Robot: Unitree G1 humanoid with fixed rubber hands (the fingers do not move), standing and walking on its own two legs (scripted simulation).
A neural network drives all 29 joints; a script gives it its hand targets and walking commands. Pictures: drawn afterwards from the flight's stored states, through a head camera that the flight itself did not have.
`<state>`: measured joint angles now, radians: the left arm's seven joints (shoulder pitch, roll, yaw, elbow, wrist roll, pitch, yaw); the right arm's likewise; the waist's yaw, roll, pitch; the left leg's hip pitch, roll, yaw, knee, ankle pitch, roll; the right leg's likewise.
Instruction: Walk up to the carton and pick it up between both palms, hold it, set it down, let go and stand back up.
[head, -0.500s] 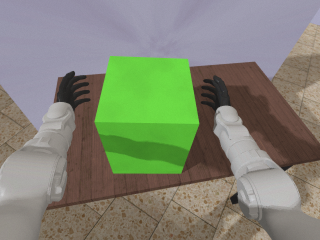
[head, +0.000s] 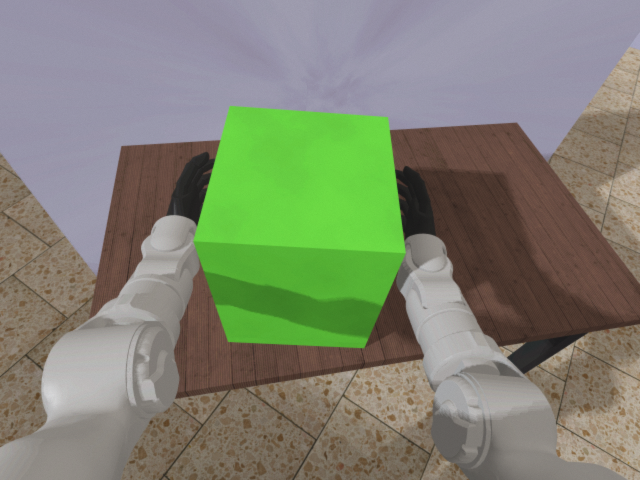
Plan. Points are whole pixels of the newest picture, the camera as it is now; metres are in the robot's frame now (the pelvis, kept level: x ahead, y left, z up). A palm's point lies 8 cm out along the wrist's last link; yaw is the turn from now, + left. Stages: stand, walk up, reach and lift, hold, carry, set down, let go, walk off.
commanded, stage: reach and lift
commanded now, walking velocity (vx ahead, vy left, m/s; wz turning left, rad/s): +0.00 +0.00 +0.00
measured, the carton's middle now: (302, 237) +0.44 +0.03 +0.04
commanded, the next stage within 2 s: none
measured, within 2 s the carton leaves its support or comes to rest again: leaves its support in 1.54 s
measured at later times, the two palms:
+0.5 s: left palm (190, 217) +0.44 +0.17 +0.08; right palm (419, 238) +0.42 -0.12 +0.08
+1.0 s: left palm (190, 217) +0.44 +0.17 +0.08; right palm (419, 238) +0.42 -0.12 +0.08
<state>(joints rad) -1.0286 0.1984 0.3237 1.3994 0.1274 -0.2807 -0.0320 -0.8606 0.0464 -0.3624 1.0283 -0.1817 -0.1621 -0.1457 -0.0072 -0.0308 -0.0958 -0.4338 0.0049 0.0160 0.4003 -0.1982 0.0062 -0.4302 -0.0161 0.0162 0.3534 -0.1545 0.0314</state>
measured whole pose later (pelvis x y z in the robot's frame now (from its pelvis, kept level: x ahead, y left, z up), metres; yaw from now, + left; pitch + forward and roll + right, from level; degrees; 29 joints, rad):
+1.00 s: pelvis +0.00 +0.00 +0.00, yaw +0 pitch +11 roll -1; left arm -1.00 0.16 0.37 1.33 0.18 -0.23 -0.02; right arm -0.79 0.09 -0.44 0.93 -0.26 -0.16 -0.13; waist 0.00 -0.03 -0.06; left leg -0.38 0.00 0.02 0.40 -0.21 0.01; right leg -0.37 -0.02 0.02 0.35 -0.16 0.03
